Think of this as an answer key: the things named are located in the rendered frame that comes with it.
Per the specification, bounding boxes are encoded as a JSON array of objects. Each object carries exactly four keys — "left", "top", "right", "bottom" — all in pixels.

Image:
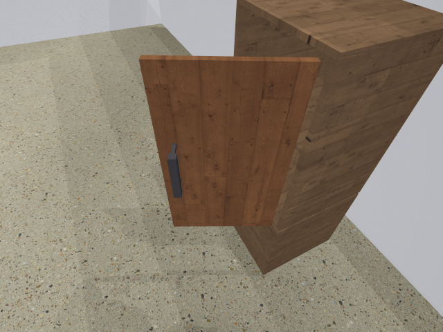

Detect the cupboard door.
[{"left": 139, "top": 55, "right": 320, "bottom": 227}]

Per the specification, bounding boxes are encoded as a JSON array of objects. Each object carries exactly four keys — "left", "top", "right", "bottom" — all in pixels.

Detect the handle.
[{"left": 167, "top": 143, "right": 182, "bottom": 198}]

